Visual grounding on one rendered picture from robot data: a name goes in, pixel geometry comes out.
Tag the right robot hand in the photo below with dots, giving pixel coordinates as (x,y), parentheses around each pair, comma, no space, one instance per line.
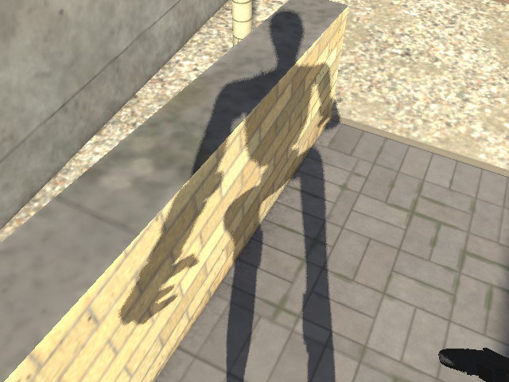
(487,364)

